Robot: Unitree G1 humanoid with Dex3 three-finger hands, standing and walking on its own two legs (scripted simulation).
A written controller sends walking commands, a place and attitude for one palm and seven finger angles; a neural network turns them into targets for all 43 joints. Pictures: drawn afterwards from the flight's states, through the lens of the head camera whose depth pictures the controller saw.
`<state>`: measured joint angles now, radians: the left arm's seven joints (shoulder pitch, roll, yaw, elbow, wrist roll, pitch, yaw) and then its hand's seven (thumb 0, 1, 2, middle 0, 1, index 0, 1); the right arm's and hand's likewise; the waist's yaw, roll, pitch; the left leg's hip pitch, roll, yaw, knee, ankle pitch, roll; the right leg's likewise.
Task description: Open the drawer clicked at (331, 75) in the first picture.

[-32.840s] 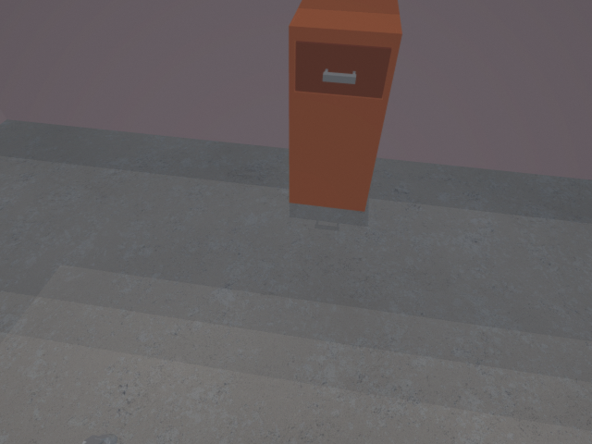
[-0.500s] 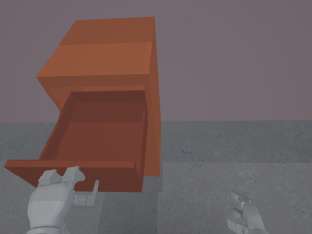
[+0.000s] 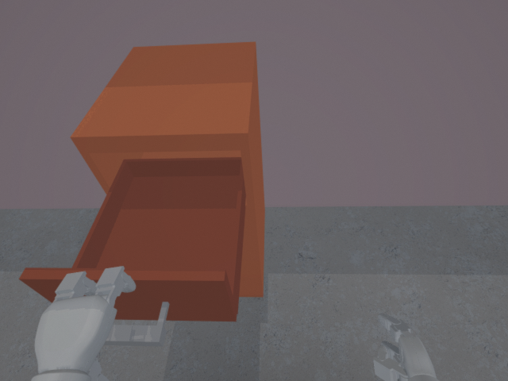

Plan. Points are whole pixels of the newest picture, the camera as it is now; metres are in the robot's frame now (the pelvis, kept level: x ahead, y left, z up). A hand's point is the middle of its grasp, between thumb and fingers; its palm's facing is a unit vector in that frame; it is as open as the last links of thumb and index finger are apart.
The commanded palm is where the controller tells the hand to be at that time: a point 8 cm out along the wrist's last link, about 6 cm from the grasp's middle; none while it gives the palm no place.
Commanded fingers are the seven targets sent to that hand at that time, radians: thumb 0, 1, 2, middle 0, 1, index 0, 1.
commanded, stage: lift the hand off the handle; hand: left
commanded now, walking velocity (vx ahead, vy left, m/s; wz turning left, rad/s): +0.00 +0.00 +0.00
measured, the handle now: (132, 321) +0.21 +0.25 -0.05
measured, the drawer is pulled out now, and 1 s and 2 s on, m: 0.30 0.30 0.30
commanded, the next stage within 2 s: draw the hand back to the body in 0.88 s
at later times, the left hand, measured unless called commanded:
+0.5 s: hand (93, 324) +0.17 +0.24 +0.07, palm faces +0.04 -0.08 -1.00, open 13.9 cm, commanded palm +0.14 +0.24 +0.12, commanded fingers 0.00 -0.50 0.30 -0.30 -1.20 -0.30 -1.20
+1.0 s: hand (78, 320) +0.16 +0.25 +0.09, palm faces +0.04 -0.11 -0.99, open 13.9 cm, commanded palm +0.14 +0.25 +0.15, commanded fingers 0.00 -0.50 0.30 -0.30 -1.20 -0.30 -1.20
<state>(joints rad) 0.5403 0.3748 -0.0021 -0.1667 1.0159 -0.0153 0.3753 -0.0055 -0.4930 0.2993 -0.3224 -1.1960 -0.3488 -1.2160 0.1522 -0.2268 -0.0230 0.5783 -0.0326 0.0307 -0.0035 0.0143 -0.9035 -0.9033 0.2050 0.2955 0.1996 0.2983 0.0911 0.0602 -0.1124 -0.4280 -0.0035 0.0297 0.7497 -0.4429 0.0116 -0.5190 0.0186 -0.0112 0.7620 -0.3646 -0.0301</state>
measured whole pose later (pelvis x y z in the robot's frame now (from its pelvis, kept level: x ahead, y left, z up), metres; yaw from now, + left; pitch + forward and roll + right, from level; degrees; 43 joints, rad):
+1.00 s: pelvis +0.00 +0.01 +0.02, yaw +0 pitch +2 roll -1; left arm 0.56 0.43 0.02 -0.35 0.94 0.01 0.19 -0.01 -0.49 0.30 -0.32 -1.20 -0.32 -1.20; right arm 0.15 -0.23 0.00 0.56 -0.01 0.05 0.02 0.01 -0.90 -0.90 0.20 0.30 0.20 0.30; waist 0.12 0.09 -0.07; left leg -0.23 0.00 0.02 0.56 -0.36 0.02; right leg -0.30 0.02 -0.02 0.55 -0.27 -0.02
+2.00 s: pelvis +0.01 +0.00 +0.03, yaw +2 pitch -3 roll -1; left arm 0.54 0.32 0.24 -0.45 -0.03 -0.13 0.11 -0.01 -0.06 0.49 -0.28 -0.91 -0.28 -0.92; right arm 0.21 -0.20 0.02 0.63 -0.01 -0.16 -0.07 0.02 -0.90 -0.90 0.21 0.30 0.20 0.30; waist 0.05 0.05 0.01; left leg -0.06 0.00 -0.02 0.40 -0.30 0.01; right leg -0.12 0.02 -0.05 0.39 -0.23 -0.02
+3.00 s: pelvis -0.01 +0.01 +0.03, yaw +2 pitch +3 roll -1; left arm 0.64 0.37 0.34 -0.54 -0.02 -0.21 0.10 0.01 0.88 0.90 -0.21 -0.30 -0.21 -0.30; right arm 0.17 -0.23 -0.03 0.57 0.01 -0.06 -0.06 0.02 -0.90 -0.90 0.21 0.30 0.20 0.30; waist -0.01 0.03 0.02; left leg -0.22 -0.02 -0.01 0.45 -0.27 0.03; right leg -0.27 0.00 -0.05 0.41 -0.18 -0.01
